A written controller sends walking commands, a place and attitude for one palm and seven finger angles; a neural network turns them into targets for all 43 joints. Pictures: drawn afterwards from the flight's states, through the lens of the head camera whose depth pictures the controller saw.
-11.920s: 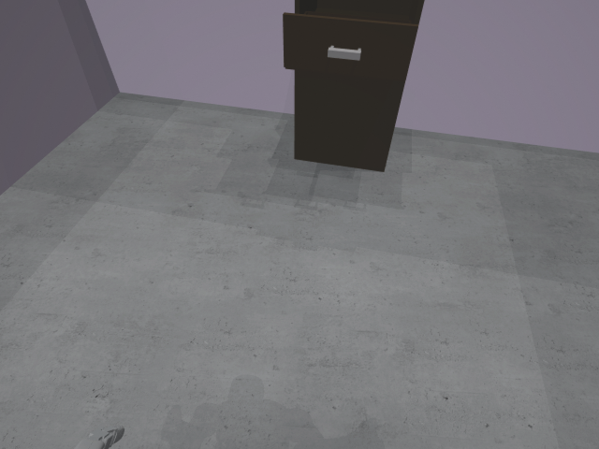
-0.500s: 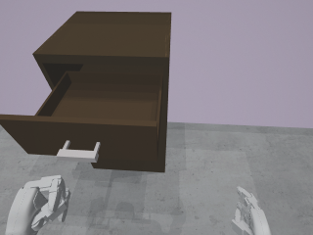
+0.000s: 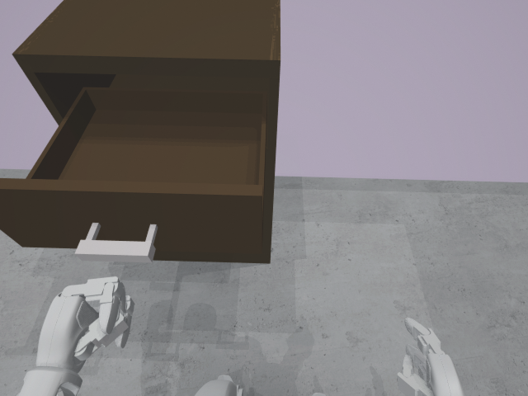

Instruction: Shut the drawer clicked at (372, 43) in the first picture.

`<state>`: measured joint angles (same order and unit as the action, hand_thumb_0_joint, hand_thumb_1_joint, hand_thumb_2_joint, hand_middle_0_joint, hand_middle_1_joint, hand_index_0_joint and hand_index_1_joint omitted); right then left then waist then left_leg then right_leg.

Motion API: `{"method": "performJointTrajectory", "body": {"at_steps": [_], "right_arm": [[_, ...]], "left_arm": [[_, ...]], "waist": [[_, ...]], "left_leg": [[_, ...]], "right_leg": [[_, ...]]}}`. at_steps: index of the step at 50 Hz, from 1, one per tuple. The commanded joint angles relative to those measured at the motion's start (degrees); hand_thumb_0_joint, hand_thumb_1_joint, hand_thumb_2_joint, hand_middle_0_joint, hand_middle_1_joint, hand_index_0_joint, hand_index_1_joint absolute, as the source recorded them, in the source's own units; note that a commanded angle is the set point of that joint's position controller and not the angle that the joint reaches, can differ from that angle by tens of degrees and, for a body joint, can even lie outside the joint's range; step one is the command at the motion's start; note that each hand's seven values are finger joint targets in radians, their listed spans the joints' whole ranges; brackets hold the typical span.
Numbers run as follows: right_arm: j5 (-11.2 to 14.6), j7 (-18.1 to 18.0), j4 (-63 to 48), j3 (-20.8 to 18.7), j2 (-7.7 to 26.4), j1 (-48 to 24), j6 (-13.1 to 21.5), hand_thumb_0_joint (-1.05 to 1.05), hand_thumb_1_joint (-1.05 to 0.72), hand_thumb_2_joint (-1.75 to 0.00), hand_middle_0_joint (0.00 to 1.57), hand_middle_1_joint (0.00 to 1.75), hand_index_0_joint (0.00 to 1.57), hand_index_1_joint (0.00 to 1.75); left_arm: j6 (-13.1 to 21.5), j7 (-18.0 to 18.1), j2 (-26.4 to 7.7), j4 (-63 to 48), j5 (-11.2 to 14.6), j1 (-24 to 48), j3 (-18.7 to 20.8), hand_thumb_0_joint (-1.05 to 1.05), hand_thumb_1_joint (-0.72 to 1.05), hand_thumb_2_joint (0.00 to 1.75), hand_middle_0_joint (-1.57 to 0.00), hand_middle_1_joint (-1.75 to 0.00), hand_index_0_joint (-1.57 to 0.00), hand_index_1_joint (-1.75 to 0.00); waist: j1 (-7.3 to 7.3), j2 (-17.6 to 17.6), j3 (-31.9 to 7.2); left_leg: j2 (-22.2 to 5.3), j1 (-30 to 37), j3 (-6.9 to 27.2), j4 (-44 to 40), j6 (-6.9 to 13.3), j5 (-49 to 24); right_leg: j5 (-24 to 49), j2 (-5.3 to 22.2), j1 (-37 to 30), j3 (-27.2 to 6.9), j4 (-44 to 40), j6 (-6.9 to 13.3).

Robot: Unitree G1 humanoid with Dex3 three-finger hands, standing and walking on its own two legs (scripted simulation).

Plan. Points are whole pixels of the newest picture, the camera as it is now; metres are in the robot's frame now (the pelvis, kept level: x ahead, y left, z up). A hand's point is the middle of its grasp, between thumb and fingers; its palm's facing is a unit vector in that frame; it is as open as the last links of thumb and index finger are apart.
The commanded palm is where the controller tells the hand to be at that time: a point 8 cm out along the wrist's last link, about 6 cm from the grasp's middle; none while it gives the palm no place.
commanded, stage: bring the fist close to the handle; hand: left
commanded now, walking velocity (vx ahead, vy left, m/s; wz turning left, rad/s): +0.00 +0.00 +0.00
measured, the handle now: (120, 240) +0.34 +0.25 +0.02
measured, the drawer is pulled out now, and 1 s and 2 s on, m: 0.28 0.28 0.19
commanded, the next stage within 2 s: push the drawer shut in 0.72 s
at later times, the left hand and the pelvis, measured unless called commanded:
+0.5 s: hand (141, 301) +0.25 +0.19 +0.01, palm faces -0.01 -1.00 -0.04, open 3.3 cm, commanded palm +0.22 +0.25 +0.02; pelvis -0.01 +0.02 -0.03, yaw -1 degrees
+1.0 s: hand (143, 295) +0.25 +0.19 +0.02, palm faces +0.03 -1.00 -0.07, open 3.3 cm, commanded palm +0.24 +0.25 +0.02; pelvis -0.01 +0.01 -0.03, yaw +0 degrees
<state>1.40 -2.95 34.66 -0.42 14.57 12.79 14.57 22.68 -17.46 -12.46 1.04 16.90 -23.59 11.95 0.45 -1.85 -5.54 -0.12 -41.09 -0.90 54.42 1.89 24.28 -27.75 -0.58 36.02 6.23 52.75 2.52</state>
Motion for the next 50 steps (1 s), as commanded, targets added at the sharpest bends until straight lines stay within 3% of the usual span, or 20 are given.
{"method": "performJointTrajectory", "body": {"at_steps": [1, 4, 5, 8, 9, 13, 16, 19, 21, 26, 28, 31, 34, 39, 41, 45, 48, 50], "right_arm": [[0.0, 0.2, -9.7, -2.3, 6.7, -3.4, 2.7, 0.0, -0.9, -0.9, 0.2, 0.3, 0.2, 0.3], [-0.1, 0.1, -9.3, -2.3, 7.2, -3.3, 1.4, 0.0, -0.9, -0.9, 0.2, 0.3, 0.2, 0.3], [-0.1, 0.1, -10.0, -2.1, 7.3, -3.2, 1.2, 0.0, -0.9, -0.9, 0.2, 0.3, 0.2, 0.3], [-0.1, 0.2, -10.7, -2.0, 7.4, -3.0, 0.6, 0.0, -0.9, -0.9, 0.2, 0.3, 0.2, 0.3], [-0.3, 0.0, -10.7, -2.0, 7.7, -2.8, 0.3, 0.0, -0.9, -0.9, 0.2, 0.3, 0.2, 0.3], [-0.5, 0.2, -11.1, -1.8, 7.4, -2.4, 0.1, 0.0, -0.9, -0.9, 0.2, 0.3, 0.2, 0.3], [-0.6, 0.5, -10.8, -1.7, 7.6, -2.0, -0.9, 0.0, -0.9, -0.9, 0.2, 0.3, 0.2, 0.3], [-0.5, 0.6, -11.9, -1.9, 7.8, -2.2, -1.9, 0.0, -0.9, -0.9, 0.2, 0.3, 0.2, 0.3], [-0.2, 0.7, -12.7, -1.8, 7.7, -2.3, -2.6, 0.0, -0.9, -0.9, 0.2, 0.3, 0.2, 0.3], [-0.1, 0.6, -13.4, -1.7, 7.2, -1.8, -3.5, 0.0, -0.9, -0.9, 0.2, 0.3, 0.2, 0.3], [-0.2, 0.7, -13.2, -1.7, 7.2, -1.6, -3.6, 0.0, -0.9, -0.9, 0.2, 0.3, 0.2, 0.3], [-0.3, 0.8, -13.0, -1.7, 7.4, -1.8, -3.8, 0.0, -0.9, -0.9, 0.2, 0.3, 0.2, 0.3], [-0.3, 0.8, -13.3, -1.7, 7.6, -1.8, -4.0, 0.0, -0.9, -0.9, 0.2, 0.3, 0.2, 0.3], [-0.4, 0.5, -13.6, -1.9, 7.4, -1.6, -4.5, 0.0, -0.9, -0.9, 0.2, 0.3, 0.2, 0.3], [-0.3, 0.6, -13.6, -1.8, 7.0, -1.7, -4.4, 0.0, -0.9, -0.9, 0.2, 0.3, 0.2, 0.3], [-0.5, 0.3, -12.0, -1.5, 7.3, -1.7, -4.7, 0.0, -0.9, -0.9, 0.2, 0.3, 0.2, 0.3], [-0.2, 0.1, -11.5, -1.4, 7.7, -2.0, -4.7, 0.0, -0.9, -0.9, 0.2, 0.3, 0.2, 0.3], [-0.1, -0.1, -11.1, -1.4, 8.0, -1.7, -4.8, 0.0, -0.9, -0.9, 0.2, 0.3, 0.2, 0.3]], "left_arm": [[5.0, 2.5, -5.9, -12.3, 0.3, 1.9, 1.9, 0.0, 0.9, 0.9, -1.4, -1.6, -1.4, -1.6], [4.6, 3.7, -7.5, -8.4, -0.9, 4.0, 3.0, 0.0, 0.9, 0.9, -1.4, -1.6, -1.4, -1.6], [4.4, 3.6, -6.0, -8.2, -1.0, 5.5, 1.2, 0.0, 0.9, 0.9, -1.4, -1.6, -1.4, -1.6], [4.4, 3.8, -6.5, -9.0, -1.0, 8.0, 1.1, 0.0, 0.9, 0.9, -1.4, -1.6, -1.4, -1.6], [4.4, 4.3, -7.5, -9.0, -1.3, 9.3, 1.7, 0.0, 0.9, 0.9, -1.4, -1.6, -1.4, -1.6], [5.7, 5.2, -5.7, -11.9, -1.7, 12.9, -1.0, 0.0, 0.9, 0.9, -1.4, -1.6, -1.4, -1.6], [5.1, 6.2, -5.4, -7.5, -2.4, 13.6, -1.3, 0.0, 0.9, 0.9, -1.4, -1.6, -1.4, -1.6], [3.9, 6.5, -7.3, -8.4, -2.6, 11.4, 0.2, 0.0, 0.9, 0.9, -1.4, -1.6, -1.4, -1.6], [2.7, 6.8, -7.3, -9.8, -2.5, 11.0, 0.0, 0.0, 0.9, 0.9, -1.4, -1.6, -1.4, -1.6], [2.2, 8.3, -6.0, -12.7, -2.6, 10.0, -1.3, 0.0, 0.9, 0.9, -1.4, -1.6, -1.4, -1.6], [2.5, 8.7, -4.6, -12.1, -2.5, 9.7, -2.6, 0.0, 0.9, 0.9, -1.4, -1.6, -1.4, -1.6], [3.3, 8.8, -5.1, -10.8, -3.1, 9.2, -2.5, 0.0, 0.9, 0.9, -1.4, -1.6, -1.4, -1.6], [3.4, 8.5, -4.7, -11.0, -3.5, 9.5, -3.8, 0.0, 0.9, 0.9, -1.4, -1.6, -1.4, -1.6], [4.1, 9.0, -7.8, -13.4, -3.6, 9.6, -0.9, 0.0, 0.9, 0.9, -1.4, -1.6, -1.4, -1.6], [4.5, 9.2, -7.2, -14.2, -3.2, 8.7, -0.8, 0.0, 0.9, 0.9, -1.4, -1.6, -1.4, -1.6], [4.6, 9.1, -7.5, -9.8, -3.0, 14.8, -0.3, 0.0, 0.9, 0.9, -1.4, -1.6, -1.4, -1.6], [3.8, 7.5, -7.3, -5.8, -2.7, 18.7, -0.5, 0.0, 0.9, 0.9, -1.4, -1.6, -1.4, -1.6], [2.8, 6.3, -8.3, -4.2, -2.3, 21.6, 0.1, 0.0, 0.9, 0.9, -1.4, -1.6, -1.4, -1.6]], "waist": [[-0.16, -1.2, -12.3], [0.3, 0.9, -10.1], [0.72, 0.7, -9.9], [0.36, -1.2, -12.3], [0.62, 0.1, -12.7], [0.65, -3.4, -17.0], [1.28, -0.5, -15.3], [-0.2, -1.8, -17.4], [-0.26, -2.3, -18.0], [0.14, -2.0, -17.6], [0.97, -1.1, -15.6], [1.14, -0.8, -13.9], [1.46, -1.1, -14.0], [0.73, -1.9, -16.5], [0.5, -2.1, -17.0], [2.19, -0.5, -14.5], [2.77, -0.4, -13.5], [2.63, -0.4, -15.0]], "left_leg": [[-0.2, 8.7, 3.5, -5.2, -0.3, -13.9], [-0.6, 4.7, 4.1, -4.1, -0.3, -10.3], [-0.6, 4.3, 4.4, -3.9, -0.4, -9.4], [-0.8, 4.1, 4.7, -3.2, -0.7, -8.1], [-0.9, 3.4, 5.0, -2.8, -0.5, -8.1], [-1.4, 6.2, 6.0, -1.7, -1.1, -10.8], [-1.4, 2.9, 6.3, -0.8, -1.0, -8.4], [-1.4, 3.6, 6.3, -1.5, -1.2, -9.6], [-1.5, 4.6, 6.0, -1.9, -1.3, -10.4], [-1.7, 6.0, 6.0, -2.0, -1.3, -13.3], [-1.7, 5.2, 6.1, -1.9, -1.3, -11.3], [-1.6, 3.2, 6.0, -1.5, -1.3, -9.7], [-1.5, 2.8, 6.2, -1.2, -1.1, -9.0], [-1.3, 3.4, 5.4, -0.6, -0.9, -10.9], [-1.1, 3.9, 5.0, -0.4, -0.9, -11.8], [-0.9, 0.5, 4.7, 1.1, -0.5, -8.3], [-0.7, -1.2, 4.3, 1.4, -0.4, -5.5], [-0.6, -1.0, 4.4, 1.2, -0.2, -5.7]], "right_leg": [[14.4, 0.1, 0.3, -2.8, -4.7, -1.3], [10.5, -0.2, 3.4, -2.7, -3.5, -1.2], [9.7, -0.2, 4.7, -2.4, -2.7, -1.2], [8.0, -0.1, 5.7, -2.5, -1.6, -1.0], [7.9, -0.3, 6.0, -2.5, -1.1, -1.0], [8.6, -0.3, 8.2, -2.2, 1.2, -0.8], [7.1, -0.5, 9.8, -2.1, 1.8, -0.9], [7.6, -0.6, 8.2, -2.1, 2.0, -0.6], [8.4, -0.5, 7.1, -2.0, 1.5, -0.7], [10.2, -0.6, 6.7, -1.7, 1.2, -0.9], [8.9, -0.6, 7.9, -1.6, 0.7, -1.0], [7.9, -0.6, 8.7, -1.5, 1.1, -0.8], [7.4, -0.6, 9.1, -1.8, 1.3, -0.8], [9.6, -0.6, 7.1, -2.5, 1.3, -0.7], [10.7, -0.5, 6.4, -2.6, 1.2, -0.7], [8.8, -0.7, 8.3, -3.2, 0.9, -1.0], [6.6, -0.5, 8.6, -3.9, 0.0, -1.1], [6.8, -0.5, 7.6, -4.1, -0.2, -1.0]]}}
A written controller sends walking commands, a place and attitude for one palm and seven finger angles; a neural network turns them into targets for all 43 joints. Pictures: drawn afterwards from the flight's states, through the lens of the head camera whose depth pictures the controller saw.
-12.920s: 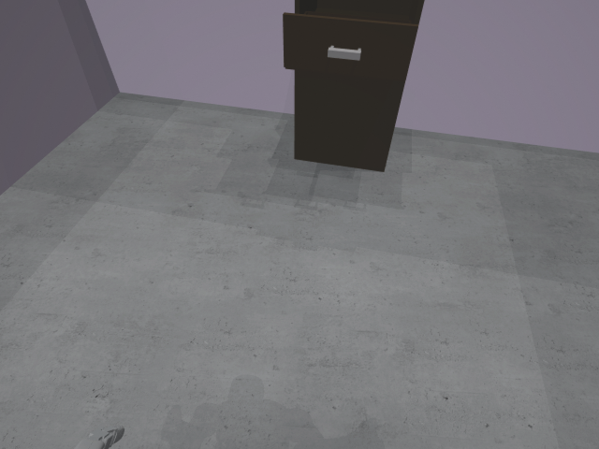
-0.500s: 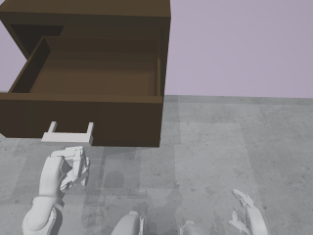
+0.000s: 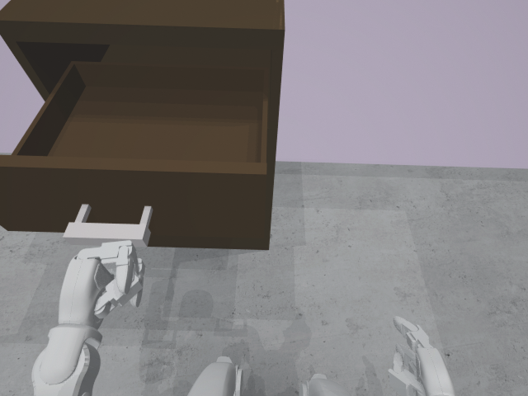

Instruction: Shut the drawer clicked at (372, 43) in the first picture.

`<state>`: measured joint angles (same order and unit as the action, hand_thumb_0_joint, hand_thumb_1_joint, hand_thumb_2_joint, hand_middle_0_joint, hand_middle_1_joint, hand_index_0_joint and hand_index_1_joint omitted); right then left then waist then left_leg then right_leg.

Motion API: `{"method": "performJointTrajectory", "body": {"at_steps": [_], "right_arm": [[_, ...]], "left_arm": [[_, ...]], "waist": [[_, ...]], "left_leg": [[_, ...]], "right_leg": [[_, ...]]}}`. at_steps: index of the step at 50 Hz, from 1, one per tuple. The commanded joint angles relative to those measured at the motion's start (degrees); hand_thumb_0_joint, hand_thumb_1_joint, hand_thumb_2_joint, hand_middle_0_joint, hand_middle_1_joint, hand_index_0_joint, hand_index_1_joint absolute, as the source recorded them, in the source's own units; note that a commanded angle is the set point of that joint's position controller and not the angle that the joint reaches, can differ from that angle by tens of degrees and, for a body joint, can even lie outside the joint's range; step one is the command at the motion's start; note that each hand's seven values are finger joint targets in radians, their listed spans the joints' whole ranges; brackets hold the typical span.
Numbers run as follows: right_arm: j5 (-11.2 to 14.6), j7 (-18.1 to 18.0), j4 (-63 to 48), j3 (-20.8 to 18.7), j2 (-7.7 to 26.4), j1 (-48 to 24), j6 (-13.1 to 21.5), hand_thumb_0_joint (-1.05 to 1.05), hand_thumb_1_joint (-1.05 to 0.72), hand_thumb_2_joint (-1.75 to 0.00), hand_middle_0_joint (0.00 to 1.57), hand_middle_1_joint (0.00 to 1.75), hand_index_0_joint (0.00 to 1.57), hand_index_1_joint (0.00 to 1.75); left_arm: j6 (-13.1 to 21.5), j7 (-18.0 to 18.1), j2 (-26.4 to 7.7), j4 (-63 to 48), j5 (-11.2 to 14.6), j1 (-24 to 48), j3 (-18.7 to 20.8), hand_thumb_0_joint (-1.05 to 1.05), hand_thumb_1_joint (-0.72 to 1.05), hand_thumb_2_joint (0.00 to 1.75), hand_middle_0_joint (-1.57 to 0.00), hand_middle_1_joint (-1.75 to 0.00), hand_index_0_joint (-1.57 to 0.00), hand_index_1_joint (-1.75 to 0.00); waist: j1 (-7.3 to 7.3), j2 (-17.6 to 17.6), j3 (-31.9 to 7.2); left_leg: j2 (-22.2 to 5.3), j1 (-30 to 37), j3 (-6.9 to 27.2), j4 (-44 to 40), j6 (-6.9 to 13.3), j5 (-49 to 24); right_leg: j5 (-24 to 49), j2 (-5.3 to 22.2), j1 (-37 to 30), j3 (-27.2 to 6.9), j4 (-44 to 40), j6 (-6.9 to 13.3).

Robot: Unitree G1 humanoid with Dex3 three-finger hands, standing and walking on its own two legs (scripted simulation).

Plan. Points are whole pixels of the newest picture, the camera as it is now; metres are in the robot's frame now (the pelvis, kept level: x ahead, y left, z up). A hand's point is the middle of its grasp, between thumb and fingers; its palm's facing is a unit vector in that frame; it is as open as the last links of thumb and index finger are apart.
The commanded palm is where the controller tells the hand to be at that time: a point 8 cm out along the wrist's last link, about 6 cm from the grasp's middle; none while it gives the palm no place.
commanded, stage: push the drawer shut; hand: left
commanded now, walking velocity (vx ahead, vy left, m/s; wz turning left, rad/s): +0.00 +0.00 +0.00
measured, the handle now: (112, 222) +0.35 +0.25 +0.05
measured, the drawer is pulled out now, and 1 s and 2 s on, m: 0.28 0.19 0.06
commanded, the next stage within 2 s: none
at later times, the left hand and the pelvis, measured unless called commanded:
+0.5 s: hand (139, 258) +0.30 +0.20 +0.04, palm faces +0.02 -1.00 -0.06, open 2.9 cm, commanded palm +0.30 +0.25 +0.05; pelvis -0.01 -0.01 +0.00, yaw +0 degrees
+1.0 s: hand (150, 212) +0.37 +0.20 +0.05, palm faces +0.01 -1.00 -0.05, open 3.0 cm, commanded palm +0.37 +0.24 +0.05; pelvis -0.02 +0.01 +0.00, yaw +0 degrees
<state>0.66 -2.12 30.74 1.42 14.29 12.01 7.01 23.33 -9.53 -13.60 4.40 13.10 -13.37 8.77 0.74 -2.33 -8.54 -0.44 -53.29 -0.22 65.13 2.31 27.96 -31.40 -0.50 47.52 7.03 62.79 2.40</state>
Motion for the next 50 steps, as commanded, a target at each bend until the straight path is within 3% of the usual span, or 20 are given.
{"method": "performJointTrajectory", "body": {"at_steps": [1, 5, 7, 13, 15, 21, 23, 24, 25, 28, 29, 33, 36, 39, 43, 46, 47, 50], "right_arm": [[0.9, -1.1, -7.3, -3.3, 8.3, -1.0, 2.7, 0.0, -0.9, -0.9, 0.2, 0.3, 0.2, 0.3], [0.9, -1.3, -6.9, -3.2, 8.2, -0.4, 3.1, 0.0, -0.9, -0.9, 0.2, 0.3, 0.2, 0.3], [0.9, -1.5, -5.7, -3.1, 8.3, -0.1, 3.0, 0.0, -0.9, -0.9, 0.2, 0.3, 0.2, 0.3], [0.9, -1.7, -3.7, -3.1, 8.3, -0.6, 3.7, 0.0, -0.9, -0.9, 0.2, 0.3, 0.2, 0.3], [1.0, -1.9, -3.0, -3.2, 8.5, -0.5, 3.7, 0.0, -0.9, -0.9, 0.2, 0.3, 0.2, 0.3], [1.4, -2.4, -2.2, -2.7, 8.8, -0.4, 3.9, 0.0, -0.9, -0.9, 0.2, 0.3, 0.2, 0.3], [1.4, -2.6, -1.9, -2.6, 8.9, -0.2, 4.1, 0.0, -0.9, -0.9, 0.2, 0.3, 0.2, 0.3], [1.5, -2.7, -1.7, -2.7, 9.1, 0.1, 4.0, 0.0, -0.9, -0.9, 0.2, 0.3, 0.2, 0.3], [1.5, -2.7, -1.7, -2.4, 9.0, 0.0, 4.0, 0.0, -0.9, -0.9, 0.2, 0.3, 0.2, 0.3], [1.6, -2.7, -1.3, -2.3, 9.1, 0.4, 3.9, 0.0, -0.9, -0.9, 0.2, 0.3, 0.2, 0.3], [1.6, -2.8, -1.1, -2.3, 9.3, 0.5, 3.8, 0.0, -0.9, -0.9, 0.2, 0.3, 0.2, 0.3], [1.6, -2.6, -0.8, -2.2, 9.2, 1.2, 3.5, 0.0, -0.9, -0.9, 0.2, 0.3, 0.2, 0.3], [1.5, -2.4, -0.6, -2.3, 9.5, 2.2, 3.0, 0.0, -0.9, -0.9, 0.2, 0.3, 0.2, 0.3], [1.2, -2.0, -0.6, -2.4, 9.8, 3.2, 2.8, 0.0, -0.9, -0.9, 0.2, 0.3, 0.2, 0.3], [1.0, -1.6, -0.1, -2.7, 9.9, 4.2, 2.0, 0.0, -0.9, -0.9, 0.2, 0.3, 0.2, 0.3], [0.9, -1.3, 0.4, -2.7, 10.3, 5.3, 1.2, 0.0, -0.9, -0.9, 0.2, 0.3, 0.2, 0.3], [0.9, -1.3, 0.4, -2.7, 10.2, 5.2, 0.9, 0.0, -0.9, -0.9, 0.2, 0.3, 0.2, 0.3], [0.6, -1.1, 1.1, -2.9, 10.5, 6.2, 0.3, 0.0, -0.9, -0.9, 0.2, 0.3, 0.2, 0.3]], "left_arm": [[1.7, -2.0, -8.0, -7.0, 1.7, 11.6, 4.2, 0.0, 0.9, 0.9, -1.4, -1.6, -1.4, -1.6], [1.0, -2.4, -8.9, -8.4, 2.4, 15.6, 4.7, 0.0, 0.9, 0.9, -1.4, -1.6, -1.4, -1.6], [1.0, -2.1, -10.0, -5.9, 2.7, 18.4, 6.2, 0.0, 0.9, 0.9, -1.4, -1.6, -1.4, -1.6], [3.4, -2.7, -10.4, -2.1, 3.1, 25.2, 6.6, 0.0, 0.9, 0.9, -1.4, -1.6, -1.4, -1.6], [3.8, -3.2, -12.3, -0.6, 3.0, 27.8, 7.9, 0.0, 0.9, 0.9, -1.4, -1.6, -1.4, -1.6], [3.3, -4.2, -12.2, 2.7, 3.0, 36.6, 5.7, 0.0, 0.9, 0.9, -1.4, -1.6, -1.4, -1.6], [3.0, -4.1, -12.3, 3.6, 3.2, 39.7, 5.6, 0.0, 0.9, 0.9, -1.4, -1.6, -1.4, -1.6], [2.8, -3.7, -14.1, 5.6, 3.0, 39.7, 7.2, 0.0, 0.9, 0.9, -1.4, -1.6, -1.4, -1.6], [2.8, -3.8, -13.1, 6.1, 2.8, 41.2, 6.1, 0.0, 0.9, 0.9, -1.4, -1.6, -1.4, -1.6], [2.7, -3.8, -13.9, 9.0, 3.0, 44.8, 6.6, 0.0, 0.9, 0.9, -1.4, -1.6, -1.4, -1.6], [2.9, -3.6, -15.5, 9.7, 2.7, 45.8, 7.8, 0.0, 0.9, 0.9, -1.4, -1.6, -1.4, -1.6], [2.9, -3.5, -15.2, 12.8, 2.4, 50.0, 7.4, 0.0, 0.9, 0.9, -1.4, -1.6, -1.4, -1.6], [2.9, -3.1, -15.8, 15.3, 1.9, 52.5, 7.9, 0.0, 0.9, 0.9, -1.4, -1.6, -1.4, -1.6], [2.9, -2.7, -15.1, 16.6, 1.2, 53.4, 7.1, 0.0, 0.9, 0.9, -1.4, -1.6, -1.4, -1.6], [3.1, -1.6, -13.5, 18.9, 0.3, 57.5, 5.8, 0.0, 0.9, 0.9, -1.4, -1.6, -1.4, -1.6], [3.4, -0.9, -15.7, 22.1, -0.6, 59.5, 7.3, 0.0, 0.9, 0.9, -1.4, -1.6, -1.4, -1.6], [3.6, -0.8, -14.4, 22.8, -0.8, 60.8, 6.1, 0.0, 0.9, 0.9, -1.4, -1.6, -1.4, -1.6], [4.3, -0.2, -15.2, 25.2, -1.7, 63.9, 6.7, 0.0, 0.9, 0.9, -1.4, -1.6, -1.4, -1.6]], "waist": [[1.92, -0.7, -12.4], [1.84, -1.4, -17.3], [2.46, 0.9, -15.6], [3.22, -0.1, -13.8], [3.23, -0.4, -14.3], [4.51, -2.0, -14.0], [4.6, -1.7, -14.9], [4.59, -0.2, -14.6], [4.59, -1.7, -14.6], [4.85, 0.2, -14.3], [4.65, -0.5, -14.8], [4.59, -2.0, -15.3], [4.91, -0.7, -15.9], [4.57, -3.4, -17.2], [5.22, -2.9, -17.4], [5.43, -0.5, -17.2], [5.91, -1.2, -16.7], [6.14, -1.6, -17.5]], "left_leg": [[-0.3, 11.9, 3.5, -9.7, -0.6, -9.9], [-0.3, 14.7, 3.1, -9.6, -0.4, -14.8], [-0.3, 12.7, 2.9, -9.0, -0.3, -14.2], [-0.2, 10.7, 2.6, -8.1, -0.2, -11.3], [-0.3, 10.4, 2.5, -7.8, -0.2, -11.2], [-0.5, 11.4, 3.0, -8.8, -0.2, -7.8], [-0.5, 11.8, 3.3, -9.2, -0.2, -6.7], [-0.7, 10.9, 3.4, -8.9, -0.1, -6.1], [-0.6, 11.3, 3.4, -9.2, -0.2, -6.0], [-0.5, 10.2, 3.3, -9.3, -0.2, -4.2], [-0.6, 9.9, 3.3, -9.1, -0.1, -4.2], [-0.5, 11.3, 3.5, -9.9, -0.4, -4.2], [-0.6, 11.6, 3.9, -10.2, -0.4, -4.0], [-0.6, 14.7, 4.8, -11.2, -0.6, -5.7], [-0.8, 16.9, 5.7, -12.0, -1.0, -5.2], [-0.9, 15.8, 5.8, -11.9, -0.9, -5.5], [-0.9, 15.9, 5.8, -12.1, -0.9, -4.6], [-1.1, 17.3, 6.4, -11.9, -1.0, -5.9]], "right_leg": [[11.0, -0.5, -4.6, -5.2, -10.7, -0.9], [16.6, -0.2, -8.3, -5.7, -10.7, -1.1], [16.7, -0.2, -8.1, -6.1, -10.9, -1.4], [13.2, 0.2, -6.4, -7.4, -11.7, -1.5], [12.8, 0.2, -6.8, -8.0, -11.7, -1.4], [8.2, 0.2, -4.6, -8.0, -12.7, -1.4], [6.8, 0.2, -4.5, -7.9, -12.8, -1.4], [5.8, 0.0, -4.4, -8.1, -13.0, -1.4], [5.8, 0.1, -4.1, -8.1, -12.9, -1.3], [3.7, 0.2, -4.4, -8.6, -13.6, -1.4], [3.5, 0.1, -4.2, -8.7, -13.3, -1.3], [4.2, 0.1, -3.6, -8.1, -13.1, -1.1], [4.4, -0.1, -3.0, -7.6, -12.8, -1.2], [6.4, -0.4, -1.5, -6.1, -11.8, -0.8], [6.7, -0.3, 0.9, -5.3, -11.5, -0.9], [6.9, -0.4, 0.4, -5.3, -11.4, -0.9], [6.3, -0.4, 1.5, -5.3, -11.4, -1.0], [7.3, -0.5, 3.0, -4.8, -10.6, -0.8]]}}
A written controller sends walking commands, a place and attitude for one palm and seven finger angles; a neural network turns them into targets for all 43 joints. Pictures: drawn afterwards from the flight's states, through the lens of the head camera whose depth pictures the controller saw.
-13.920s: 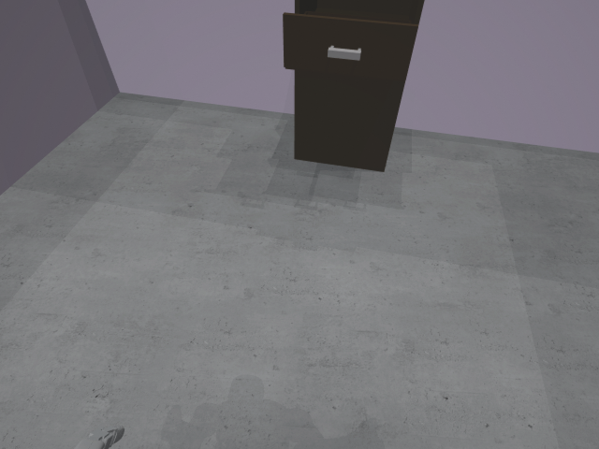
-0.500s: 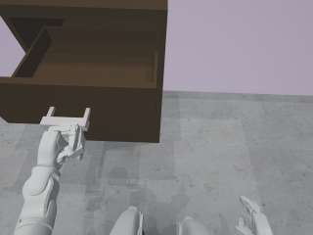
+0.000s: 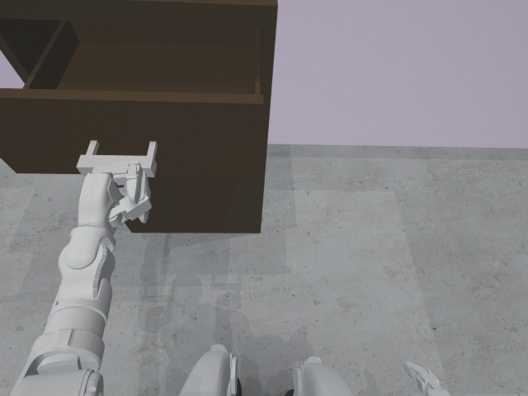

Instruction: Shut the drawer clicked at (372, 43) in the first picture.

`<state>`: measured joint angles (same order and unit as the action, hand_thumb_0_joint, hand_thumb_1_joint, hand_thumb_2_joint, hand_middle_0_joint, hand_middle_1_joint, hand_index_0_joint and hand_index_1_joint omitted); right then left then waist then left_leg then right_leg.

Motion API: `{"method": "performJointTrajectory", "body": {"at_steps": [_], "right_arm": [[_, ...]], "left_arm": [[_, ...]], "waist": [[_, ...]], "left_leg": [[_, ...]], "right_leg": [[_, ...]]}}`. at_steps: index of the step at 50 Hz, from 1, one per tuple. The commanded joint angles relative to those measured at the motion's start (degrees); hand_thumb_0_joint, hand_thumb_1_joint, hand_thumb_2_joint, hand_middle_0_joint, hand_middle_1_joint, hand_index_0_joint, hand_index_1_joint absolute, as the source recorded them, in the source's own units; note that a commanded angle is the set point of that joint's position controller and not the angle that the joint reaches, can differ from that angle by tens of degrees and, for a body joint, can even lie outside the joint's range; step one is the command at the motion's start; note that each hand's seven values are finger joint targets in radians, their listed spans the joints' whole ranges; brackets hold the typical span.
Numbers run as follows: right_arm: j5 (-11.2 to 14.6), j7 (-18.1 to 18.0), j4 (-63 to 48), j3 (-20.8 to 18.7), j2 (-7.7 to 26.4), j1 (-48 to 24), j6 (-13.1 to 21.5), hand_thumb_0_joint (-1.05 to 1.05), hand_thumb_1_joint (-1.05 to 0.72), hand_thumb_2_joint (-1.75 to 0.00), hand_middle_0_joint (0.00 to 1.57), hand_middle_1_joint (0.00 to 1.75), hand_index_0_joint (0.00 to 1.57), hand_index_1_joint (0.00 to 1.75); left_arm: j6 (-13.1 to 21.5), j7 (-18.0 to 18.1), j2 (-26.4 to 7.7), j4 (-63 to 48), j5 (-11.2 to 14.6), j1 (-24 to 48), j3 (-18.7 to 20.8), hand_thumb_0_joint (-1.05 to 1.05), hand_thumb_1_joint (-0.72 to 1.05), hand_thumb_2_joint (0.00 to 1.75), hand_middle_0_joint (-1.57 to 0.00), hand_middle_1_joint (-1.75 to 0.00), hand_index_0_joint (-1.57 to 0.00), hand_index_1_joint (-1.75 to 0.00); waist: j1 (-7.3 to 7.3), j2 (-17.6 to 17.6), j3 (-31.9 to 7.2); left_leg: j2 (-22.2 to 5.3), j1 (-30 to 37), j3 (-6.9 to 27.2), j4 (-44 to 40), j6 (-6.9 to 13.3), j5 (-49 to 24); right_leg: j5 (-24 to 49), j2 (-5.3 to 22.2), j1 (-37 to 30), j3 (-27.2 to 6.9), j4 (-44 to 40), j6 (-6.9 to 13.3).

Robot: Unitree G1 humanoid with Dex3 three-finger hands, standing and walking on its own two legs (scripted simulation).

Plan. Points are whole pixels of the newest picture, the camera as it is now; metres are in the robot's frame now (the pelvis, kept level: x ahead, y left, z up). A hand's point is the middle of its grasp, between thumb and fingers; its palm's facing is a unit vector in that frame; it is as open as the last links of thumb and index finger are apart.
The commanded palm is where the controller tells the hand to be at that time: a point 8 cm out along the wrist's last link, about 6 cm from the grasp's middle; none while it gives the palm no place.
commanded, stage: push the drawer shut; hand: left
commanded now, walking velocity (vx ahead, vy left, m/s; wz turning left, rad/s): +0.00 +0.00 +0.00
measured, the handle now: (120, 156) +0.47 +0.24 +0.05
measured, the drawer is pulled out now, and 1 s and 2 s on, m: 0.19 0.06 0.00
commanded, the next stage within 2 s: pull the fist back off the drawer in 1.84 s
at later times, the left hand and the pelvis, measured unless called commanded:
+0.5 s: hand (156, 162) +0.46 +0.19 +0.04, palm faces +0.04 -1.00 -0.05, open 3.0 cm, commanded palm +0.45 +0.23 +0.05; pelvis +0.01 +0.00 +0.00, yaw -1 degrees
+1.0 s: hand (155, 134) +0.52 +0.20 +0.04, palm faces +0.02 -1.00 -0.03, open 2.9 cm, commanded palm +0.52 +0.23 +0.05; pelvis +0.01 +0.00 -0.02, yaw -2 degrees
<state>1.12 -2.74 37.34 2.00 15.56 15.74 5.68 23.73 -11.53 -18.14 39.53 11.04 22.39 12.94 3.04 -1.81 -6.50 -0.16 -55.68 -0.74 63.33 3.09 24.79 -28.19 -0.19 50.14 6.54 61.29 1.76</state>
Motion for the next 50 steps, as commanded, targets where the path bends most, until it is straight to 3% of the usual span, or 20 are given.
{"method": "performJointTrajectory", "body": {"at_steps": [1, 3, 6, 9, 10, 14, 17, 20, 23, 26, 28, 32, 35, 42, 45, 50], "right_arm": [[0.2, -0.4, -5.4, -3.5, 9.3, 2.7, 1.4, 0.0, -0.9, -0.9, 0.2, 0.3, 0.2, 0.3], [0.0, -0.1, -5.4, -3.8, 9.2, 3.2, 1.0, 0.0, -0.9, -0.9, 0.2, 0.3, 0.2, 0.3], [-0.2, 0.1, -4.9, -3.8, 9.6, 4.1, 0.0, 0.0, -0.9, -0.9, 0.2, 0.3, 0.2, 0.3], [-0.4, 0.3, -4.6, -3.8, 9.5, 4.8, -0.7, 0.0, -0.9, -0.9, 0.2, 0.3, 0.2, 0.3], [-0.4, 0.5, -4.7, -3.8, 9.4, 4.9, -1.0, 0.0, -0.9, -0.9, 0.2, 0.3, 0.2, 0.3], [-0.7, 0.7, -4.3, -3.8, 9.7, 6.1, -2.1, 0.0, -0.9, -0.9, 0.2, 0.3, 0.2, 0.3], [-0.6, 1.0, -3.9, -3.9, 9.3, 6.2, -2.8, 0.0, -0.9, -0.9, 0.2, 0.3, 0.2, 0.3], [-0.8, 0.8, -3.7, -3.8, 9.8, 7.0, -3.5, 0.0, -0.9, -0.9, 0.2, 0.3, 0.2, 0.3], [-0.8, 1.0, -3.4, -3.6, 9.3, 7.3, -3.9, 0.0, -0.9, -0.9, 0.2, 0.3, 0.2, 0.3], [-0.9, 0.8, -3.0, -3.5, 9.8, 8.2, -4.4, 0.0, -0.9, -0.9, 0.2, 0.3, 0.2, 0.3], [-0.9, 0.7, -3.1, -3.4, 9.7, 8.5, -4.6, 0.0, -0.9, -0.9, 0.2, 0.3, 0.2, 0.3], [-0.9, 0.7, -3.1, -3.1, 10.0, 9.6, -5.1, 0.0, -0.9, -0.9, 0.2, 0.3, 0.2, 0.3], [-1.0, 0.9, -3.1, -3.2, 10.0, 10.4, -5.3, 0.0, -0.9, -0.9, 0.2, 0.3, 0.2, 0.3], [-1.0, 1.0, -2.7, -2.9, 10.6, 12.1, -6.0, 0.0, -0.9, -0.9, 0.2, 0.3, 0.2, 0.3], [-1.3, 1.0, -2.7, -3.0, 10.9, 13.0, -6.0, 0.0, -0.9, -0.9, 0.2, 0.3, 0.2, 0.3], [-1.7, 1.5, -2.2, -3.0, 11.0, 14.0, -6.4, 0.0, -0.9, -0.9, 0.2, 0.3, 0.2, 0.3]], "left_arm": [[4.2, 1.9, -10.6, -9.8, 0.1, 29.5, 2.3, 0.0, 0.9, 0.9, -1.4, -1.6, -1.4, -1.6], [4.5, 2.2, -9.2, -9.3, -0.1, 30.4, 1.5, 0.0, 0.9, 0.9, -1.4, -1.6, -1.4, -1.6], [4.8, 2.7, -10.7, -7.2, -0.7, 32.9, 2.4, 0.0, 0.9, 0.9, -1.4, -1.6, -1.4, -1.6], [5.5, 2.9, -11.3, -5.6, -1.3, 35.7, 2.6, 0.0, 0.9, 0.9, -1.4, -1.6, -1.4, -1.6], [5.6, 2.9, -11.1, -4.9, -1.5, 35.3, 2.8, 0.0, 0.9, 0.9, -1.4, -1.6, -1.4, -1.6], [6.1, 3.1, -12.8, -1.7, -1.9, 36.9, 4.2, 0.0, 0.9, 0.9, -1.4, -1.6, -1.4, -1.6], [6.6, 2.8, -10.4, 0.2, -2.1, 40.2, 2.4, 0.0, 0.9, 0.9, -1.4, -1.6, -1.4, -1.6], [7.1, 2.9, -15.3, 3.5, -2.4, 41.0, 6.3, 0.0, 0.9, 0.9, -1.4, -1.6, -1.4, -1.6], [7.4, 2.2, -14.6, 5.0, -2.7, 44.7, 5.1, 0.0, 0.9, 0.9, -1.4, -1.6, -1.4, -1.6], [7.3, 1.6, -18.5, 7.2, -2.8, 46.5, 7.8, 0.0, 0.9, 0.9, -1.4, -1.6, -1.4, -1.6], [7.1, 1.0, -18.8, 7.4, -2.6, 48.2, 7.8, 0.0, 0.9, 0.9, -1.4, -1.6, -1.4, -1.6], [6.3, -0.3, -22.8, 9.9, -2.6, 49.6, 10.2, 0.0, 0.9, 0.9, -1.4, -1.6, -1.4, -1.6], [6.0, -1.1, -23.8, 9.9, -2.3, 50.0, 11.1, 0.0, 0.9, 0.9, -1.4, -1.6, -1.4, -1.6], [4.2, -2.0, -26.5, 14.1, -3.2, 54.4, 11.4, 0.0, 0.9, 0.9, -1.4, -1.6, -1.4, -1.6], [4.2, -1.9, -28.8, 13.5, -3.6, 56.3, 13.0, 0.0, 0.9, 0.9, -1.4, -1.6, -1.4, -1.6], [4.2, -1.6, -27.7, 13.6, -4.1, 58.1, 12.1, 0.0, 0.9, 0.9, -1.4, -1.6, -1.4, -1.6]], "waist": [[3.83, -2.7, -20.1], [3.8, -4.3, -21.3], [4.22, -3.4, -22.3], [4.41, -4.3, -22.6], [3.87, -5.5, -22.9], [4.41, -3.3, -23.1], [5.44, -3.9, -22.5], [5.18, -2.3, -22.7], [6.01, -4.2, -23.1], [6.38, -3.2, -23.5], [6.97, -3.0, -24.6], [6.94, -4.4, -25.3], [6.74, -5.8, -27.8], [8.9, -5.3, -24.8], [8.48, -7.6, -27.9], [8.91, -9.6, -29.3]], "left_leg": [[-1.4, 20.2, 7.1, -10.1, -1.9, -2.8], [-1.4, 22.5, 7.5, -10.3, -2.1, -4.2], [-1.6, 23.3, 7.8, -10.2, -2.1, -5.6], [-1.7, 23.5, 7.8, -9.7, -2.2, -7.1], [-1.6, 24.3, 8.0, -9.9, -2.4, -7.1], [-1.7, 23.4, 7.6, -9.1, -2.1, -9.8], [-1.8, 24.0, 7.7, -8.9, -2.2, -9.5], [-1.6, 20.9, 6.8, -8.0, -1.7, -9.6], [-1.4, 20.1, 6.2, -7.2, -1.5, -9.0], [-1.5, 18.8, 6.2, -6.4, -1.2, -9.3], [-1.4, 17.4, 5.5, -5.6, -0.8, -9.5], [-1.5, 15.4, 5.2, -4.6, -0.8, -9.9], [-1.6, 16.4, 4.9, -3.7, -0.7, -12.8], [-2.0, 12.9, 5.2, -3.1, -0.5, -10.6], [-2.0, 14.6, 5.4, -2.3, -0.5, -12.7], [-2.4, 18.2, 6.4, -2.5, -0.9, -14.8]], "right_leg": [[4.2, -0.7, 0.6, -4.3, -8.9, -0.1], [5.1, -0.7, 1.5, -4.1, -8.8, 0.0], [5.9, -0.9, 1.7, -3.9, -8.6, 0.0], [6.7, -1.1, 2.1, -3.8, -8.1, 0.2], [6.4, -1.1, 2.5, -3.8, -8.1, 0.3], [8.2, -1.4, 1.6, -3.8, -8.1, 0.2], [7.9, -1.4, 3.3, -3.7, -8.2, 0.1], [8.4, -1.5, 1.5, -4.4, -8.1, 0.0], [8.2, -1.5, 1.7, -4.8, -8.1, -0.1], [8.4, -1.7, 1.7, -5.1, -7.9, -0.2], [9.0, -1.7, 0.6, -5.7, -8.0, -0.4], [9.4, -2.0, -0.4, -6.3, -7.8, -0.4], [11.9, -2.2, -1.1, -6.5, -7.5, -0.4], [9.8, -2.6, 1.2, -6.5, -7.5, -0.6], [10.9, -2.7, 1.7, -6.3, -6.7, -0.4], [10.9, -3.0, 4.5, -5.2, -6.4, -0.2]]}}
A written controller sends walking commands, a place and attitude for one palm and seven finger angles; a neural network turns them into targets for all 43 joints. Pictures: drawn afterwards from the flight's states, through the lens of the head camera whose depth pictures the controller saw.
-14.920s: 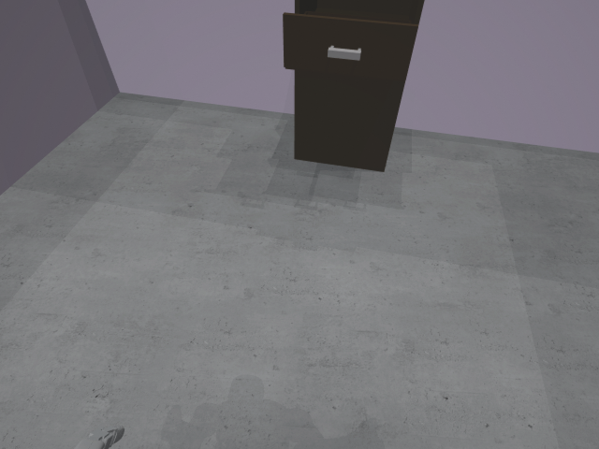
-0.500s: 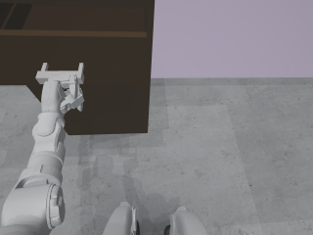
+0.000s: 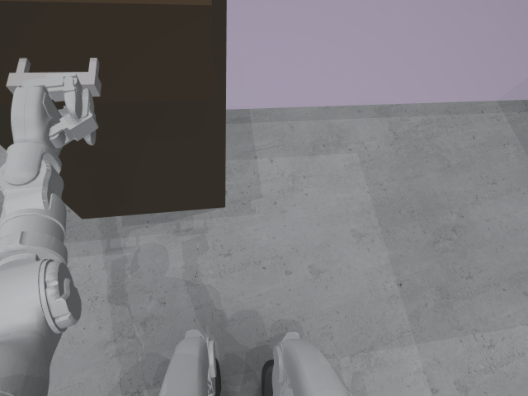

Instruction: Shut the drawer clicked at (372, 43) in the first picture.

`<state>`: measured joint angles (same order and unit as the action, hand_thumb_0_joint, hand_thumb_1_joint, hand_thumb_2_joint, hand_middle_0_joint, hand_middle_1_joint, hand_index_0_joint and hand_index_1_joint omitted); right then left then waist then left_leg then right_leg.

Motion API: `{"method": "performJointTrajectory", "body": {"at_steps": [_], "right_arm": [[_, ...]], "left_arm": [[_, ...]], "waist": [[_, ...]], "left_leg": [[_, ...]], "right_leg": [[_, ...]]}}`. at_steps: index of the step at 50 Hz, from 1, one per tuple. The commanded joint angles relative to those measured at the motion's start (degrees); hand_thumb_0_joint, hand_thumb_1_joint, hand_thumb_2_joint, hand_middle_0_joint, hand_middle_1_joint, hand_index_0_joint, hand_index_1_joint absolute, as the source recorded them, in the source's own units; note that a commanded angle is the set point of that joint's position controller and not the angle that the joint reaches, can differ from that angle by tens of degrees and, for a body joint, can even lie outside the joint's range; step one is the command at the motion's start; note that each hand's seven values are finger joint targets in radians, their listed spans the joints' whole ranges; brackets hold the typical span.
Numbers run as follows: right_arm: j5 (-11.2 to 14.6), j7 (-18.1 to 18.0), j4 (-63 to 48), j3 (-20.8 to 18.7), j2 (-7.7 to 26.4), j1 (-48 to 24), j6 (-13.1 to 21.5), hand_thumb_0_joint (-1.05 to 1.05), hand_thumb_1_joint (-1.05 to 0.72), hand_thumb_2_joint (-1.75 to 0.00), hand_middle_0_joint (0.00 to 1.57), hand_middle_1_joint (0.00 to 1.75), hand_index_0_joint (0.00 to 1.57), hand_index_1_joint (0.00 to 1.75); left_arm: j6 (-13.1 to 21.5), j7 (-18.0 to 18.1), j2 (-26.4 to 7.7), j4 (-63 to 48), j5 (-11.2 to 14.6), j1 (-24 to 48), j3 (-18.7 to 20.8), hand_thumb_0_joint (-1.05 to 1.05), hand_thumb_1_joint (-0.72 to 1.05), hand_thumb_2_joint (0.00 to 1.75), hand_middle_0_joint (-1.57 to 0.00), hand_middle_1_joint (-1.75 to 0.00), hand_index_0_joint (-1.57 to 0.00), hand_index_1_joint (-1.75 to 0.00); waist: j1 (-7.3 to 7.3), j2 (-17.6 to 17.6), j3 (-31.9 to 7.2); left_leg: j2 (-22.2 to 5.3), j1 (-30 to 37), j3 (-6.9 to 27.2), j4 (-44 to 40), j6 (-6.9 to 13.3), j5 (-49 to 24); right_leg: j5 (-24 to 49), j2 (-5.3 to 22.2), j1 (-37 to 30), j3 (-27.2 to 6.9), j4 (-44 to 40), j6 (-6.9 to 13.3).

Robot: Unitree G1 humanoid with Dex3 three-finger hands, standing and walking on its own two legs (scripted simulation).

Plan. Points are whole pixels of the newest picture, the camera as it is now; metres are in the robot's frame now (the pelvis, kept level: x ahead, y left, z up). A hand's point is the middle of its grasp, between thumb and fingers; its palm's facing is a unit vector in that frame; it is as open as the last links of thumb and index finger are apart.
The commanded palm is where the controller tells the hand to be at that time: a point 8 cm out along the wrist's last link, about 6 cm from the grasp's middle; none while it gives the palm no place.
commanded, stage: push the drawer shut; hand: left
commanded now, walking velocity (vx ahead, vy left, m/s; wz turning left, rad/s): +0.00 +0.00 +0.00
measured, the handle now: (58, 74) +0.57 +0.27 +0.06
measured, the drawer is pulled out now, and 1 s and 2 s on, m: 0.06 0.00 0.00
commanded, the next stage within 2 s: pull the fist back off the drawer in 0.84 s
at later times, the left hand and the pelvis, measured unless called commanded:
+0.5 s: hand (90, 84) +0.56 +0.23 +0.06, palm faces +0.07 -1.00 -0.03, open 3.1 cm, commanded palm +0.56 +0.24 +0.07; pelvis -0.01 +0.01 -0.01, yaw -1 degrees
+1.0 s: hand (87, 77) +0.57 +0.23 +0.07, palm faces +0.09 -0.99 -0.05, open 3.3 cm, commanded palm +0.60 +0.23 +0.07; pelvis -0.02 +0.01 -0.02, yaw +0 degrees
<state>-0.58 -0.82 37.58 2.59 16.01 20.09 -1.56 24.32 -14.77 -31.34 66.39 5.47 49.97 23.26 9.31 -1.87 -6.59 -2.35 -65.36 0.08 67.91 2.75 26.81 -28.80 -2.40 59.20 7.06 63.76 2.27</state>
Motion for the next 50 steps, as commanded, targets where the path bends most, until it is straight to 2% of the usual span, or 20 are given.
{"method": "performJointTrajectory", "body": {"at_steps": [1, 2, 3, 7, 10, 12, 15, 16, 18, 19, 22, 27, 29, 33, 34, 38, 39, 43, 47, 50], "right_arm": [[-0.1, -0.4, -2.2, -3.6, 10.7, 9.8, 0.8, 0.0, -0.9, -0.9, 0.2, 0.3, 0.2, 0.3], [-0.1, -0.5, -2.1, -3.6, 10.8, 10.1, 0.6, 0.0, -0.9, -0.9, 0.2, 0.3, 0.2, 0.3], [-0.1, -0.4, -2.1, -3.4, 10.7, 10.1, 0.6, 0.0, -0.9, -0.9, 0.2, 0.3, 0.2, 0.3], [-0.5, -0.4, -1.7, -3.2, 11.1, 11.1, 0.5, 0.0, -0.9, -0.9, 0.2, 0.3, 0.2, 0.3], [-0.8, -0.3, -1.7, -3.0, 11.4, 11.5, 0.5, 0.0, -0.9, -0.9, 0.2, 0.3, 0.2, 0.3], [-0.9, -0.3, -1.6, -2.8, 11.5, 11.8, 0.4, 0.0, -0.9, -0.9, 0.2, 0.3, 0.2, 0.3], [-1.3, -0.2, -1.6, -2.7, 11.8, 12.8, 0.2, 0.0, -0.9, -0.9, 0.2, 0.3, 0.2, 0.3], [-1.3, 0.0, -1.5, -2.7, 11.6, 12.8, 0.2, 0.0, -0.9, -0.9, 0.2, 0.3, 0.2, 0.3], [-1.5, 0.0, -1.2, -2.6, 12.0, 13.3, 0.0, 0.0, -0.9, -0.9, 0.2, 0.3, 0.2, 0.3], [-1.7, 0.0, -1.2, -2.7, 12.1, 13.6, 0.0, 0.0, -0.9, -0.9, 0.2, 0.3, 0.2, 0.3], [-1.9, 0.2, -1.2, -2.6, 12.2, 14.2, -0.3, 0.0, -0.9, -0.9, 0.2, 0.3, 0.2, 0.3], [-2.3, 0.4, -0.8, -2.5, 12.4, 15.5, -0.6, 0.0, -0.9, -0.9, 0.2, 0.3, 0.2, 0.3], [-2.5, 0.6, -0.6, -2.4, 12.4, 16.1, -0.6, 0.0, -0.9, -0.9, 0.2, 0.3, 0.2, 0.3], [-2.6, 0.6, 0.0, -2.3, 12.6, 16.6, -0.6, 0.0, -0.9, -0.9, 0.2, 0.3, 0.2, 0.3], [-2.8, 0.6, 0.3, -2.3, 12.6, 16.8, -0.3, 0.0, -0.9, -0.9, 0.2, 0.3, 0.2, 0.3], [-2.9, 0.4, 0.7, -2.0, 12.8, 16.9, 0.2, 0.0, -0.9, -0.9, 0.2, 0.3, 0.2, 0.3], [-2.9, 0.5, 0.8, -2.0, 12.7, 17.0, 0.6, 0.0, -0.9, -0.9, 0.2, 0.3, 0.2, 0.3], [-2.7, -0.1, 1.3, -1.3, 13.1, 16.8, 1.5, 0.0, -0.9, -0.9, 0.2, 0.3, 0.2, 0.3], [-2.4, -0.6, 1.5, -0.9, 13.1, 16.3, 2.7, 0.0, -0.9, -0.9, 0.2, 0.3, 0.2, 0.3], [-2.5, -0.5, 1.3, -0.8, 13.1, 16.5, 3.2, 0.0, -0.9, -0.9, 0.2, 0.3, 0.2, 0.3]], "left_arm": [[3.7, 1.9, -14.7, -13.7, 1.4, 32.1, 1.5, 0.0, 0.9, 0.9, -1.4, -1.6, -1.4, -1.6], [3.3, 2.2, -15.8, -12.1, 1.1, 31.2, 2.6, 0.0, 0.9, 0.9, -1.4, -1.6, -1.4, -1.6], [3.0, 2.3, -14.6, -11.6, 0.8, 32.6, 1.1, 0.0, 0.9, 0.9, -1.4, -1.6, -1.4, -1.6], [2.6, 3.4, -16.7, -9.4, -0.4, 35.6, 2.0, 0.0, 0.9, 0.9, -1.4, -1.6, -1.4, -1.6], [2.7, 3.9, -18.6, -9.5, -1.3, 38.5, 2.4, 0.0, 0.9, 0.9, -1.4, -1.6, -1.4, -1.6], [2.4, 3.9, -19.5, -8.0, -1.6, 39.3, 2.7, 0.0, 0.9, 0.9, -1.4, -1.6, -1.4, -1.6], [2.5, 4.0, -20.6, -8.8, -2.4, 41.8, 2.8, 0.0, 0.9, 0.9, -1.4, -1.6, -1.4, -1.6], [2.2, 3.9, -18.7, -8.2, -2.4, 42.2, 1.5, 0.0, 0.9, 0.9, -1.4, -1.6, -1.4, -1.6], [1.7, 4.1, -19.8, -6.8, -2.9, 43.4, 1.9, 0.0, 0.9, 0.9, -1.4, -1.6, -1.4, -1.6], [1.8, 4.4, -20.9, -7.7, -3.2, 44.7, 2.7, 0.0, 0.9, 0.9, -1.4, -1.6, -1.4, -1.6], [1.4, 4.7, -21.7, -8.0, -3.8, 46.2, 2.8, 0.0, 0.9, 0.9, -1.4, -1.6, -1.4, -1.6], [0.3, 5.4, -21.2, -6.7, -4.9, 49.3, 1.8, 0.0, 0.9, 0.9, -1.4, -1.6, -1.4, -1.6], [0.2, 5.7, -21.5, -7.1, -5.3, 50.7, 1.9, 0.0, 0.9, 0.9, -1.4, -1.6, -1.4, -1.6], [-0.4, 6.3, -19.7, -5.9, -5.8, 54.1, -0.2, 0.0, 0.9, 0.9, -1.4, -1.6, -1.4, -1.6], [-0.3, 6.6, -19.1, -6.9, -5.8, 55.6, -0.6, 0.0, 0.9, 0.9, -1.4, -1.6, -1.4, -1.6], [-0.4, 7.1, -20.2, -6.7, -6.5, 57.3, -1.1, 0.0, 0.9, 0.9, -1.4, -1.6, -1.4, -1.6], [-0.4, 7.1, -18.3, -7.0, -6.2, 58.1, -2.5, 0.0, 0.9, 0.9, -1.4, -1.6, -1.4, -1.6], [-1.5, 6.9, -20.2, -5.2, -6.2, 58.3, -2.5, 0.0, 0.9, 0.9, -1.4, -1.6, -1.4, -1.6], [-1.7, 6.3, -20.2, -6.2, -6.0, 59.8, -4.0, 0.0, 0.9, 0.9, -1.4, -1.6, -1.4, -1.6], [-2.0, 6.2, -20.7, -6.6, -5.6, 59.3, -3.0, 0.0, 0.9, 0.9, -1.4, -1.6, -1.4, -1.6]], "waist": [[3.37, -8.9, -29.0], [3.15, -8.3, -28.4], [4.14, -8.5, -27.1], [5.01, -8.1, -26.2], [5.38, -10.5, -27.4], [5.69, -10.1, -26.6], [5.98, -12.8, -29.6], [6.57, -13.1, -29.4], [7.05, -12.6, -28.3], [7.06, -14.3, -29.1], [7.06, -15.0, -31.1], [8.62, -15.0, -30.2], [8.66, -17.1, -31.3], [10.33, -16.1, -28.4], [10.81, -17.5, -28.7], [11.08, -18.3, -29.4], [11.71, -19.3, -29.2], [12.2, -18.2, -28.4], [12.57, -20.3, -29.3], [12.06, -20.9, -30.1]], "left_leg": [[-0.4, 27.8, 6.0, -7.1, -0.5, -16.3], [-0.3, 26.8, 5.8, -7.0, -0.4, -15.8], [-0.3, 25.9, 5.7, -7.0, -0.3, -15.0], [-0.4, 24.8, 6.3, -6.9, -0.3, -13.7], [-0.5, 25.3, 6.7, -6.6, -0.3, -13.4], [-0.5, 24.2, 6.9, -6.4, -0.3, -12.5], [-0.8, 27.4, 7.9, -6.2, -0.6, -15.2], [-0.9, 28.2, 8.3, -6.2, -0.7, -15.4], [-1.1, 27.9, 9.0, -6.2, -0.7, -14.5], [-1.2, 29.1, 9.3, -6.2, -0.8, -15.1], [-1.3, 30.2, 9.7, -6.0, -1.0, -16.2], [-1.7, 30.6, 11.0, -6.1, -1.1, -15.7], [-1.7, 32.0, 11.6, -5.9, -1.4, -17.5], [-2.1, 30.9, 12.8, -6.4, -1.4, -12.7], [-2.1, 32.0, 13.3, -6.5, -1.4, -13.1], [-2.0, 30.9, 13.2, -6.3, -1.3, -10.3], [-2.1, 32.1, 13.8, -6.6, -1.4, -10.4], [-2.1, 28.5, 12.9, -6.5, -0.7, -6.2], [-2.1, 27.9, 12.2, -6.2, -0.5, -5.5], [-2.0, 28.4, 12.1, -5.8, -0.6, -7.2]], "right_leg": [[11.2, -0.8, -4.2, -5.6, -8.9, -0.8], [10.8, -0.8, -4.3, -5.8, -9.1, -0.9], [10.4, -0.8, -3.8, -5.9, -9.4, -1.0], [9.0, -0.8, -2.0, -5.4, -9.0, -1.0], [8.3, -0.8, -0.4, -5.2, -8.5, -0.8], [7.6, -0.8, 0.0, -5.1, -8.3, -0.9], [8.8, -0.8, 1.8, -4.5, -7.5, -0.6], [8.8, -0.9, 2.8, -4.3, -7.5, -0.6], [8.1, -0.9, 4.3, -4.0, -7.3, -0.6], [8.3, -0.8, 5.2, -3.8, -6.9, -0.5], [8.8, -0.9, 5.0, -3.7, -6.9, -0.5], [8.5, -0.9, 7.5, -3.2, -6.7, -0.6], [9.2, -1.0, 8.7, -3.0, -6.1, -0.4], [7.3, -0.9, 11.3, -2.8, -6.4, -0.6], [7.6, -0.8, 12.4, -2.7, -6.1, -0.5], [6.3, -0.8, 12.6, -2.8, -6.1, -0.4], [6.4, -0.8, 13.7, -2.7, -6.0, -0.4], [4.6, -0.7, 12.7, -3.1, -6.6, -0.6], [4.3, -0.6, 12.4, -3.5, -6.7, -0.6], [5.0, -0.8, 11.8, -3.3, -6.5, -0.4]]}}
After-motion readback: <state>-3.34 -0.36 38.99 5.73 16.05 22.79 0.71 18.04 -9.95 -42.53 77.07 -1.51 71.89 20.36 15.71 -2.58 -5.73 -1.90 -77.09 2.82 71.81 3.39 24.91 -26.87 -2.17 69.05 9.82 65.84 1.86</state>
